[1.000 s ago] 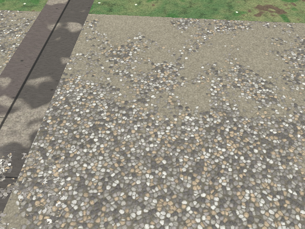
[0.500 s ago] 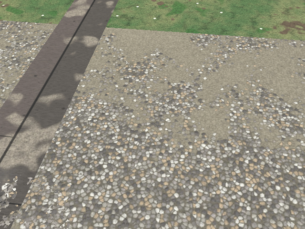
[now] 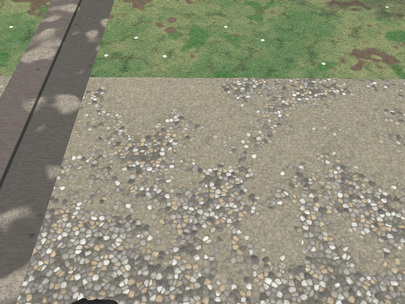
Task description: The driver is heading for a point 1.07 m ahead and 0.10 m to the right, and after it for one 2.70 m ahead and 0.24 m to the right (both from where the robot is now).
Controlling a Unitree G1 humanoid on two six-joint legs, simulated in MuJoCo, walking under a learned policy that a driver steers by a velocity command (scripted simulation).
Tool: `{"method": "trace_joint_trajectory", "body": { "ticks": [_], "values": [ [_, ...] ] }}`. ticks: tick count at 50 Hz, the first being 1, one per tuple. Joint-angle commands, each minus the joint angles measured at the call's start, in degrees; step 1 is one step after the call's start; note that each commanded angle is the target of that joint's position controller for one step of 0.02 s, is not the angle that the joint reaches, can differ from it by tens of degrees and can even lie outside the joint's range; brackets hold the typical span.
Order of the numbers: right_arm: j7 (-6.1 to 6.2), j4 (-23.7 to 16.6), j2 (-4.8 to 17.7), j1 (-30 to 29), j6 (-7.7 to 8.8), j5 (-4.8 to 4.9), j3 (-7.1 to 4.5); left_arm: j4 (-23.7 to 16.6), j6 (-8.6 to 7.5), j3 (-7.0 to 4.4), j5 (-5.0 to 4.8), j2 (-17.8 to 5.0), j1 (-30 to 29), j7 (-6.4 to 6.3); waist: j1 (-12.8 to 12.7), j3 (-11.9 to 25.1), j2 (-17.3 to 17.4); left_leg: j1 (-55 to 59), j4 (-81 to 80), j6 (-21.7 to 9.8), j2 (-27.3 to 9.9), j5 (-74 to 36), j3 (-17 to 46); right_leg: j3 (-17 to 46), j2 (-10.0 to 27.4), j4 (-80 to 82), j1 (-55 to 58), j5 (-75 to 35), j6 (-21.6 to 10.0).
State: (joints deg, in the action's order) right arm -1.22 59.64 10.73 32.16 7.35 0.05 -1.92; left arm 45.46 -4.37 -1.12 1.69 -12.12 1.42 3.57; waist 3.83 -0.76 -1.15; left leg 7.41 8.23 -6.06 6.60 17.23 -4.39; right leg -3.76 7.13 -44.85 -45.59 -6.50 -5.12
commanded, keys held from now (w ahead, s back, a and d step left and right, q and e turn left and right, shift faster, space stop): w+shift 0.70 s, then w+e+shift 0.30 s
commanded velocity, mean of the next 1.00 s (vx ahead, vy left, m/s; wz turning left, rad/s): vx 1.00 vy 0.00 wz -0.13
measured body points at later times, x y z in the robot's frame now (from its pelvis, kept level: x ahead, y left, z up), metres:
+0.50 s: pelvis +0.48 -0.01 -0.01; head +0.51 +0.00 +0.44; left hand +0.37 +0.23 -0.14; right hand +0.73 -0.21 -0.08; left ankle +0.73 +0.13 -0.68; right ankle +0.31 -0.08 -0.73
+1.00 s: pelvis +0.97 +0.02 -0.02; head +1.01 +0.02 +0.43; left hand +1.22 +0.21 -0.11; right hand +0.86 -0.21 -0.15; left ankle +0.77 +0.09 -0.73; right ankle +1.20 -0.08 -0.69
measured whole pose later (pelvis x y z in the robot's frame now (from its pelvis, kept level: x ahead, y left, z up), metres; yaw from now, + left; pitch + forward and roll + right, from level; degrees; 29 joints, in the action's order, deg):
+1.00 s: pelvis +0.97 +0.02 -0.02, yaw -9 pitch +1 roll +1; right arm 0.6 57.7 11.9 28.9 8.0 -0.5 -0.8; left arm 45.0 -3.6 0.1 0.9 -13.9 0.9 3.9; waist 3.3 -2.7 -1.3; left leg 15.2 6.6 -2.3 5.2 21.8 -13.3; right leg -8.5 0.8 -38.9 -42.3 -8.2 -8.6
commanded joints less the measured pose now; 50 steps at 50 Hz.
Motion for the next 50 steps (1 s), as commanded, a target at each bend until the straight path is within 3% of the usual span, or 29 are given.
{"method": "trace_joint_trajectory", "body": {
  "ticks": [1, 4, 6, 7, 8, 9, 10, 11, 12, 14, 16, 20, 23, 24, 25, 27, 29, 30, 31, 32, 33, 34, 35, 37, 40, 44, 46, 48, 50],
  "values": [
    [0.79, -3.19, 8.32, -0.81, 1.53, 0.30, -0.73, -4.62, -0.58, 0.60, -0.83, -1.68, -7.28, 0.09, -1.93, -9.23, 2.70, -11.42, -9.37, -2.54, -14.70, -39.37, 3.97, -3.91, -3.86, 10.42, 12.85, -5.77, -1.44],
    [1.87, -2.54, 11.64, -0.03, 0.42, -1.05, -1.01, -4.08, -0.58, -0.52, -0.56, -5.29, -3.74, -1.11, -4.73, -2.49, 6.73, 2.62, 3.44, -0.86, -16.62, -72.03, 2.18, -6.25, -10.50, 13.29, 18.38, 4.27, -3.43],
    [2.98, -2.39, 14.25, -2.21, -1.36, -2.60, -1.80, 0.93, -0.54, -2.39, -0.66, -9.25, 14.34, -2.62, -13.47, 7.37, 9.02, 2.61, 27.00, -0.94, -18.09, -77.14, 1.85, -3.99, -12.35, 14.51, 35.42, 12.10, -5.44],
    [3.00, -3.19, 13.76, -4.95, -1.72, -2.70, -1.89, 4.05, -0.35, -3.64, 0.18, -11.69, 25.26, -3.63, -18.57, 11.87, 8.03, -6.94, 43.60, -1.34, -16.27, -65.36, 1.11, -0.32, -8.24, 14.71, 49.18, 16.64, -7.00],
    [1.88, -5.59, 5.95, -3.37, -1.23, -1.70, -0.36, 4.88, -0.17, -5.06, 1.81, -16.50, 30.68, -4.43, -15.96, 17.52, -3.59, -26.47, 66.77, -1.28, -9.06, -24.58, 1.23, 19.37, 7.05, 13.27, 64.56, 32.64, -10.28],
    [0.79, -6.80, 4.01, 1.64, -0.02, 1.68, 0.00, 5.17, -0.15, -5.42, 1.66, -15.92, 28.14, -3.15, -10.45, 23.12, -14.61, -44.52, 80.97, -0.66, -0.99, 8.48, 8.91, 51.44, 15.93, 25.97, 73.31, 41.77, -16.71],
    [1.50, -8.57, 8.07, -6.76, 0.19, 1.05, -0.56, 5.14, -0.48, -5.00, 0.69, -11.78, 22.23, -2.43, -9.87, 12.95, -5.57, -50.67, 79.24, -2.43, -6.45, 1.69, 10.31, 44.54, 12.17, 29.64, 66.08, 41.32, -13.80],
    [1.33, -9.93, 8.23, -11.97, 0.36, 0.62, -0.58, 5.56, -1.10, -4.16, 0.27, -8.04, 19.50, -2.13, -8.91, 6.44, 0.34, -50.14, 75.55, -2.53, -8.48, -2.56, 9.64, 35.63, 10.67, 31.01, 56.48, 34.43, -12.46],
    [1.01, -10.24, 6.83, -13.61, 0.06, -0.09, -0.28, 6.22, -1.55, -3.55, 0.75, -5.49, 17.78, -2.06, -6.44, 2.46, 4.52, -47.60, 71.89, -2.34, -10.43, -3.50, 9.81, 29.81, 8.38, 32.62, 48.37, 29.34, -10.72],
    [-0.47, -10.90, 3.66, -12.22, -1.82, -2.19, 0.47, 8.14, -2.32, -2.38, 0.22, -3.27, 18.07, -2.68, -1.85, -0.52, 1.80, -43.22, 67.10, -0.78, -12.74, -3.53, 9.85, 22.07, 4.53, 35.50, 37.93, 27.22, -8.08],
    [-1.35, -12.86, 3.05, -16.35, -2.89, -2.88, 0.86, 9.54, -3.35, -2.35, -1.06, -4.18, 20.06, -2.73, -1.14, -4.68, 0.62, -46.74, 63.42, 1.06, -14.86, -4.37, 8.06, 17.92, 3.02, 38.88, 33.97, 24.30, -7.89],
    [-2.15, -18.65, 4.35, -30.70, -2.52, -2.57, 1.77, 9.51, -4.42, -2.25, -1.65, -5.68, 22.79, -2.02, -3.48, -9.24, 1.47, -45.43, 41.85, 2.41, -14.64, -19.90, 1.49, 6.98, -2.64, 42.82, 29.62, 4.69, -6.23],
    [-2.70, -20.27, 4.22, -36.42, -2.11, -1.26, 2.43, 10.58, -5.14, -2.47, -2.56, -8.53, 26.77, -2.35, -5.65, -9.12, 0.51, -36.31, 28.52, 0.65, -11.27, -30.38, -2.29, 4.79, -0.82, 47.56, 33.54, -8.44, -4.74],
    [-2.44, -20.49, 5.07, -37.37, -2.17, -1.14, 2.32, 11.18, -4.96, -2.40, -2.46, -8.92, 28.01, -2.48, -6.08, -8.91, 0.13, -37.14, 26.11, -0.04, -10.20, -30.53, -3.07, 3.60, -0.44, 46.87, 39.29, -14.79, -4.29],
    [-2.08, -19.89, 6.13, -35.98, -2.60, -0.86, 1.90, 10.75, -4.82, -2.24, -2.12, -9.48, 27.52, -2.57, -5.76, -4.62, -1.25, -35.17, 26.21, -0.59, -7.48, -28.80, -4.19, 2.38, -1.07, 43.62, 45.40, -27.87, -3.24],
    [-1.12, -20.11, 8.42, -34.02, -2.12, -1.95, 1.28, 11.76, -3.82, -2.53, -1.09, -12.28, 29.44, -3.61, -3.25, -2.87, -5.39, -33.01, 23.99, -2.29, -4.28, -19.46, -4.88, 2.11, 2.69, 32.77, 53.15, -50.02, -2.37],
    [0.52, -14.16, 12.55, -14.91, -2.19, -1.67, -0.90, 11.58, -1.80, -3.21, 0.60, -14.44, 26.27, -4.90, 6.12, 7.11, -6.62, -14.82, 22.09, -3.73, -2.52, -13.22, -2.46, 1.70, 3.29, 10.59, 52.62, -48.50, -2.13],
    [1.55, -10.95, 15.65, -3.05, -2.55, -2.36, -2.31, 10.86, -1.43, -3.08, 1.09, -13.32, 24.30, -5.19, 11.30, 12.36, -5.62, -1.08, 24.32, -5.13, -7.55, -7.59, 2.46, 1.30, 1.42, -7.26, 43.13, -36.96, -2.14],
    [2.07, -10.54, 21.54, -0.59, -2.50, -4.36, -3.97, 8.42, -1.73, -0.95, -0.54, -2.63, 31.30, -3.75, 3.94, 20.17, 12.51, 17.61, 24.57, -10.36, -25.72, 1.70, 27.70, 1.97, -7.50, -33.18, 20.87, 17.09, -0.83],
    [0.65, -10.36, 18.80, -1.22, -2.80, -3.08, -4.14, 8.08, -2.93, -1.33, -3.20, -5.82, 31.82, -3.54, 3.80, 26.65, 13.74, 22.23, 11.32, -13.57, -29.67, 11.42, 51.84, 9.55, -12.36, -43.71, 9.25, 32.52, -1.40],
    [0.30, -10.32, 15.59, -8.09, -2.44, -2.66, -3.79, 5.74, -3.06, -1.67, -3.04, -7.97, 23.01, -4.07, 2.07, 13.75, 7.10, 13.11, 8.20, -11.05, -26.24, 9.82, 41.66, 9.42, -7.14, -42.06, 3.33, 25.12, -2.34],
    [-0.02, -9.99, 11.67, -10.83, -1.87, -2.35, -2.99, 4.64, -3.19, -1.54, -2.37, -7.95, 18.38, -3.83, 1.20, 7.58, 1.56, 3.58, 7.04, -9.83, -24.43, 3.70, 33.84, 8.71, -5.26, -37.92, 4.03, 21.43, -2.36],
    [-0.07, -9.10, 9.10, -11.96, -1.46, -2.65, -2.36, 4.38, -2.78, -1.26, -1.66, -6.50, 16.97, -3.43, -1.08, 3.42, -0.76, -4.04, 5.68, -8.19, -21.84, -0.44, 27.74, 9.06, -3.55, -34.78, 6.10, 20.62, -2.31],
    [0.36, -7.48, 5.62, -12.02, -0.61, -2.30, -1.15, 4.76, -0.54, -0.57, -0.27, -3.42, 19.31, -2.06, -5.13, 0.39, 1.00, -14.74, 1.90, -4.77, -19.10, -0.42, 19.13, 9.67, -1.34, -30.53, 11.40, 19.73, -1.38],
    [0.12, -6.14, 6.93, -10.78, 0.99, -0.75, -1.28, 1.97, 1.31, -0.29, 0.00, -2.94, 13.44, -0.80, -5.87, -5.19, 3.23, -19.73, -2.97, -1.01, -16.90, -8.69, 9.09, 7.80, 0.18, -24.94, 7.02, 14.49, -0.11],
    [-0.20, -5.71, 6.68, -8.05, 1.97, -0.65, -0.61, -2.08, 0.79, 0.53, -1.15, -2.87, 2.47, -0.09, -3.75, -7.71, 2.75, -19.68, -4.23, 3.61, -12.07, -34.34, -4.83, -0.10, -2.69, -8.13, 8.49, -0.02, -0.99],
    [0.57, -4.93, 7.79, -5.05, 2.12, -0.27, -0.35, -3.71, 0.32, 1.11, -1.33, -2.41, -2.31, 0.32, -2.41, -8.10, 2.36, -15.68, -5.18, 5.05, -12.81, -43.77, -7.37, -4.39, -4.70, 0.59, 10.75, -4.46, -2.13],
    [1.88, -4.90, 9.78, -4.15, 1.94, -0.17, -0.27, -3.71, 0.15, 0.97, -0.91, -3.77, -2.65, 0.51, -3.19, -6.44, 4.04, -8.22, -1.92, 6.46, -14.46, -61.27, -9.26, -7.35, -7.89, 5.88, 13.49, -5.72, -3.87],
    [3.93, -5.62, 13.12, -4.50, 0.70, -0.67, -0.91, -2.40, 0.46, 0.24, -0.56, -6.41, 2.10, 0.31, -6.63, -1.89, 7.16, -1.61, 8.43, 7.65, -16.35, -79.32, -10.33, -9.45, -12.21, 7.64, 18.90, -0.80, -5.05]
  ]
}}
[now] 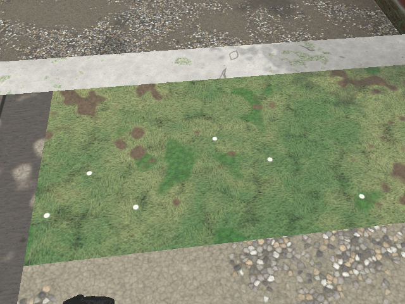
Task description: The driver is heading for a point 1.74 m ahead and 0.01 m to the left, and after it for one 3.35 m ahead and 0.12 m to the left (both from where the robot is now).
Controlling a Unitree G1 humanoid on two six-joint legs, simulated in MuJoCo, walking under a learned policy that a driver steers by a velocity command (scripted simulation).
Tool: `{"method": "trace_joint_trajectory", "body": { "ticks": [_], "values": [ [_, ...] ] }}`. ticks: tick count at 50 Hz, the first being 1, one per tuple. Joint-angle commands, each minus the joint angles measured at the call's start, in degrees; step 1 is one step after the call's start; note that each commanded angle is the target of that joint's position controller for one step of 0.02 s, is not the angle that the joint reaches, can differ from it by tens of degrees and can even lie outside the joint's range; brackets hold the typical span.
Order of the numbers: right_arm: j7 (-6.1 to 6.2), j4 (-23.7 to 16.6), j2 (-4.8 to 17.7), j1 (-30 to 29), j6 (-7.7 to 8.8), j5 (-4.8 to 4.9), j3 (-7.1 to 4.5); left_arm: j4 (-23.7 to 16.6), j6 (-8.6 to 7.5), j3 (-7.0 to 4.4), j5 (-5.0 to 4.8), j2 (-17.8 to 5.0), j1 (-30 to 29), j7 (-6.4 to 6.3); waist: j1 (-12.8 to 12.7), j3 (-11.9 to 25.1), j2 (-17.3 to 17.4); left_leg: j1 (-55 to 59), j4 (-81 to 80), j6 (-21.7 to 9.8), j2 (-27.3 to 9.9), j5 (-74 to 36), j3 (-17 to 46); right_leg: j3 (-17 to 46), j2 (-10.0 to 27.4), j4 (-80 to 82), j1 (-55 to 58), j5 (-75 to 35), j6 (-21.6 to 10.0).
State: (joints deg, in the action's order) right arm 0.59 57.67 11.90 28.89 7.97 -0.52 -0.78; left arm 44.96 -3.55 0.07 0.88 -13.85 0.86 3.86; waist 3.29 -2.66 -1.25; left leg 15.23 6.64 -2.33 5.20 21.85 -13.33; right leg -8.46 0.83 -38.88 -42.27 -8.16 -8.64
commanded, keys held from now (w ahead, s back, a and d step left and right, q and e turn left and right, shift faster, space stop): w+e+shift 0.24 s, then w+shift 0.14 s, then w+q+shift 0.44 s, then q+shift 0.18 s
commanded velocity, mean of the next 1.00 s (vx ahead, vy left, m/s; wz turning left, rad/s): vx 0.94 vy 0.00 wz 0.00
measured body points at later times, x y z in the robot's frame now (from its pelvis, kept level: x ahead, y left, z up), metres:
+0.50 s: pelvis +0.49 -0.01 +0.00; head +0.52 -0.02 +0.44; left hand +0.54 +0.29 -0.12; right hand +0.67 -0.29 -0.07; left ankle +0.68 +0.05 -0.72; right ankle +0.24 -0.02 -0.71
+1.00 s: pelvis +0.93 -0.11 +0.01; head +0.97 -0.12 +0.45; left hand +1.18 +0.11 -0.05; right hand +0.93 -0.40 -0.12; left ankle +0.75 +0.01 -0.61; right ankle +1.01 -0.24 -0.72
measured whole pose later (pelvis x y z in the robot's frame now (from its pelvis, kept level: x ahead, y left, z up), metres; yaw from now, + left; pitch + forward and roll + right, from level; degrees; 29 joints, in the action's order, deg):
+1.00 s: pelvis +0.93 -0.11 +0.01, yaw +3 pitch +3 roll +0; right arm 0.8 45.3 17.6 24.4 2.4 2.5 -4.3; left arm 34.7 -5.8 0.9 1.9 -14.1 0.5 -0.6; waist 6.1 -2.6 1.1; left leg -18.3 70.4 -0.3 4.9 30.6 6.8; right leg -2.0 3.1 -33.4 -26.1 10.7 0.1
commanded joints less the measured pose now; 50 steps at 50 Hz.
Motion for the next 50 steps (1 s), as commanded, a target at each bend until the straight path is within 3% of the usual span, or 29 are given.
{"method": "trace_joint_trajectory", "body": {
  "ticks": [1, 3, 4, 5, 6, 7, 8, 10, 13, 17, 20, 22, 24, 25, 26, 27, 28, 29, 30, 33, 37, 40, 44, 45, 46, 47, 48, 49, 50],
  "values": [
    [2.95, -4.42, 13.63, -2.74, -0.89, -0.57, -2.57, -0.18, -0.17, -1.75, 0.32, -6.74, 9.28, -0.13, -9.88, 3.91, 8.25, -8.72, 19.60, 4.15, -16.09, -89.40, -1.19, -4.38, -7.83, 1.90, 22.28, 4.12, -2.44],
    [3.21, -7.09, 16.23, -10.89, -2.74, -1.67, -3.78, 6.49, 0.32, -4.70, 0.19, -11.61, 33.47, -1.33, -21.83, 12.43, 8.27, -19.40, 53.29, 3.01, -16.96, -82.58, 0.93, 3.03, -6.25, 4.53, 45.15, 10.74, -7.07],
    [1.98, -8.54, 14.39, -16.11, -2.40, -1.63, -4.05, 6.87, 1.32, -6.64, -1.90, -13.25, 33.78, -2.53, -22.03, 11.01, -3.10, -34.50, 77.80, 2.52, -5.08, -27.67, 1.73, 11.31, -2.10, 7.22, 53.78, 14.20, -8.60],
    [0.97, -14.38, 5.87, -9.98, -0.88, -1.39, -1.56, 5.72, 1.72, -7.09, 0.20, -18.63, 26.70, -2.49, -8.38, 12.46, -13.10, -57.94, 93.85, 4.69, -1.47, 7.90, 9.57, 34.13, 8.34, 4.23, 63.93, -0.36, -17.69],
    [0.58, -17.55, 6.67, -11.26, 0.10, -0.11, -0.69, 3.88, 2.06, -7.72, 0.64, -18.39, 25.95, -3.05, -10.65, 20.25, -7.70, -67.68, 95.08, 4.17, -2.68, 6.50, 19.44, 52.99, 15.06, 18.21, 70.19, 25.54, -24.47],
    [0.03, -17.34, 9.02, -14.62, 1.07, -0.97, -0.59, 3.88, 1.98, -6.66, 0.58, -12.05, 23.80, -3.79, -8.74, 9.22, 4.14, -68.47, 85.28, 2.35, -6.56, 0.84, 20.12, 52.51, 14.04, 26.31, 58.19, 34.00, -19.53],
    [-0.40, -18.10, 8.97, -16.32, 0.91, -1.61, -0.82, 4.46, 1.79, -5.96, 0.39, -9.66, 21.57, -3.89, -4.95, 3.45, 7.51, -64.32, 77.93, 2.34, -8.64, -1.20, 19.57, 47.41, 11.63, 28.03, 47.06, 32.64, -16.03],
    [-0.56, -18.04, 8.09, -16.18, -1.78, -4.11, -0.19, 3.47, 0.02, -5.48, -0.17, -9.29, 19.29, -4.23, -0.92, -1.31, 9.48, -56.73, 70.81, 4.31, -11.24, -0.32, 19.14, 40.06, 6.64, 28.38, 31.83, 23.71, -13.91],
    [-1.37, -21.73, 6.91, -22.31, -3.88, -4.03, 0.69, 2.49, -1.93, -5.58, -0.65, -11.06, 18.47, -3.94, -0.84, -4.02, 6.35, -49.47, 54.12, 6.48, -13.02, -6.40, 14.64, 31.01, 0.56, 31.33, 18.64, 16.63, -12.04],
    [-2.32, -24.26, 4.63, -30.88, -3.34, -1.75, 1.87, 3.84, -2.98, -5.75, -1.88, -10.21, 24.69, -2.77, -7.26, -2.48, 1.29, -40.34, 32.34, 3.66, -10.53, -30.81, 10.95, 24.81, -1.51, 32.02, 22.58, 0.82, -6.39],
    [-2.11, -25.52, 6.67, -34.44, -3.15, -1.32, 1.21, 4.70, -3.00, -5.91, -1.15, -11.39, 27.51, -2.94, -10.03, -1.58, -0.79, -43.50, 24.07, 0.70, -8.53, -31.29, 9.83, 23.85, 1.80, 29.85, 37.99, -10.41, -4.54],
    [-1.59, -24.89, 9.36, -31.58, -2.86, -1.43, -0.06, 5.05, -3.15, -6.12, -0.30, -13.52, 27.64, -3.58, -8.36, 1.92, -2.55, -40.86, 21.39, -1.85, -5.17, -25.16, 8.13, 21.61, 3.94, 22.85, 47.47, -28.77, -2.18],
    [-0.62, -20.30, 13.11, -15.30, -2.82, -0.69, -2.18, 5.11, -2.45, -6.55, 1.51, -15.85, 25.20, -4.35, 0.45, 10.70, -5.25, -27.71, 21.80, -4.37, -2.26, -16.19, 7.63, 18.44, 5.08, 4.20, 50.50, -42.33, -0.14],
    [0.27, -16.61, 15.34, -1.96, -3.18, -0.92, -3.37, 4.09, -2.11, -6.22, 2.29, -14.61, 21.17, -4.65, 7.78, 15.34, -4.76, -13.38, 24.65, -6.22, -5.84, -11.97, 10.65, 16.25, 3.49, -12.14, 40.67, -35.29, 0.65],
    [0.55, -15.31, 21.48, 4.50, -3.34, -2.84, -5.32, 1.35, -2.46, -4.41, -0.07, -7.45, 25.39, -4.14, 5.72, 23.44, 10.49, 4.75, 24.87, -14.21, -20.15, 1.67, 35.98, 11.48, -3.76, -38.99, 20.17, -4.69, 3.98],
    [-0.98, -13.73, 20.30, 2.78, -3.98, -1.54, -5.65, 0.66, -3.61, -3.39, -0.08, -6.37, 26.46, -3.21, 2.98, 24.76, 19.27, 9.79, 11.18, -18.28, -23.99, 7.31, 63.73, 13.11, -9.47, -46.13, 4.50, 32.42, 4.78],
    [-1.66, -14.91, 16.40, -4.30, -3.94, -1.22, -5.18, -0.95, -3.69, -3.02, 0.53, -7.52, 19.81, -3.65, 1.64, 13.58, 11.57, 3.70, 9.58, -17.87, -22.67, 10.58, 58.88, 15.00, -3.49, -46.87, -3.77, 27.95, 3.77],
    [-2.02, -14.92, 13.07, -5.96, -3.88, -0.56, -4.66, -2.30, -4.11, -2.66, 1.54, -8.58, 14.15, -3.41, 1.88, 9.42, 3.00, -4.37, 9.14, -16.57, -20.89, 6.31, 51.64, 15.25, -0.57, -42.27, -2.82, 24.28, 4.01],
    [-1.99, -13.86, 11.15, -5.50, -3.93, -0.64, -4.18, -3.82, -4.15, -2.39, 2.31, -8.20, 10.90, -3.12, 0.76, 5.65, -0.08, -11.68, 7.98, -15.24, -18.32, 1.71, 46.93, 14.66, 0.87, -37.51, -0.88, 23.85, 4.47],
    [-1.30, -11.16, 10.13, -4.02, -3.24, 0.03, -3.57, -7.33, -2.07, -1.15, 4.03, -5.80, 9.83, -2.28, -4.24, 0.30, 2.82, -24.44, 4.33, -14.79, -13.32, -3.25, 41.16, 13.53, 3.12, -27.66, 2.15, 27.72, 7.57],
    [-1.26, -12.82, 12.74, -6.24, -2.60, 0.28, -4.84, -13.06, -1.73, 0.68, 2.02, -5.22, -1.28, -1.02, -3.65, -4.03, 4.38, -39.69, -1.67, -13.07, -8.38, -9.72, 33.68, 9.41, 3.01, -4.85, 13.09, 13.81, 10.45],
    [-2.01, -12.93, 14.97, -4.18, -2.31, 1.37, -5.92, -13.64, -1.72, 0.75, 0.91, -5.50, -3.78, -1.19, -1.40, -1.83, 4.74, -38.29, -1.24, -10.42, -8.67, -21.95, 33.53, 8.23, 0.53, 3.15, 23.59, 2.61, 10.38],
    [-1.16, -11.25, 16.19, 0.33, -3.69, 1.28, -6.60, -12.14, -2.93, -0.82, 1.98, -8.74, 2.78, -3.62, -3.01, 4.81, 2.99, -23.16, 22.56, -4.33, -5.81, -51.89, 31.99, 7.55, -3.99, 13.12, 31.19, 7.77, 8.55],
    [-1.17, -11.72, 16.16, -1.08, -3.56, 1.88, -6.72, -10.91, -3.82, -1.54, 2.48, -10.36, 10.28, -4.56, -7.03, 9.12, 3.98, -28.28, 35.09, -2.26, -3.09, -48.38, 31.58, 10.49, 0.16, 13.91, 42.12, 3.15, 7.30],
    [-0.89, -14.07, 11.16, -2.22, -3.18, 2.68, -5.50, -9.85, -4.04, -2.85, 3.63, -14.62, 20.95, -5.64, -10.61, 18.03, -0.12, -36.79, 51.85, -1.13, -1.15, -26.26, 27.58, 20.03, 14.04, 10.07, 56.37, -3.81, 4.91],
    [0.58, -16.57, 5.65, 5.45, -3.80, 5.14, -3.91, -9.79, -3.23, -4.05, 4.23, -18.18, 23.70, -5.04, -7.34, 31.31, -14.64, -50.35, 71.55, 0.42, 3.69, 17.72, 19.95, 40.68, 35.46, 6.20, 71.88, -27.41, -3.25],
    [0.42, -16.96, 7.12, 4.71, -4.27, 2.31, -2.72, -11.04, -2.54, -3.94, -0.11, -13.86, 20.81, -4.94, -7.40, 32.47, -14.25, -57.15, 76.92, 2.52, -3.58, 14.75, 24.50, 42.58, 28.51, 7.30, 72.68, -26.87, -5.02],
    [0.74, -19.27, 10.01, -1.59, -4.80, 3.60, -3.52, -10.81, -1.80, -3.78, -0.48, -10.89, 17.43, -5.30, -8.11, 25.15, -13.89, -62.39, 78.71, 3.82, -5.67, 10.33, 21.04, 35.16, 28.21, 9.43, 66.63, -20.54, -6.23],
    [1.10, -19.45, 12.09, -6.13, -5.70, 3.19, -4.38, -10.52, -1.40, -3.36, -0.46, -8.27, 14.16, -5.39, -7.56, 17.09, -6.35, -62.41, 76.45, 4.98, -7.99, 6.17, 18.44, 27.13, 23.04, 11.85, 57.38, -19.48, -4.41]
  ]
}}
Keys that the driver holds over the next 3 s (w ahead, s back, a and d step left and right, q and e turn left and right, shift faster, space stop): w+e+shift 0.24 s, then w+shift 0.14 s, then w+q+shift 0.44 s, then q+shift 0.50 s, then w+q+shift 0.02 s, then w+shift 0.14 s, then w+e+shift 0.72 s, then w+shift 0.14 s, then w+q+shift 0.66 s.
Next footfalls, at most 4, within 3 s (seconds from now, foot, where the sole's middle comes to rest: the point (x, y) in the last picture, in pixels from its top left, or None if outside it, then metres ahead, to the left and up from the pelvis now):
0.06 right None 0.27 -0.02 -0.76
0.50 left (186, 229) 0.72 0.04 -0.76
0.92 right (252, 153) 1.05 -0.24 -0.76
1.28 left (187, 123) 1.23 0.02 -0.75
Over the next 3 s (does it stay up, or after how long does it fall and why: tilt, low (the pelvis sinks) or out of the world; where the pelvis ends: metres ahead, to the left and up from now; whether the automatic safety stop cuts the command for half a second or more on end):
stays up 1.45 -0.15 -0.01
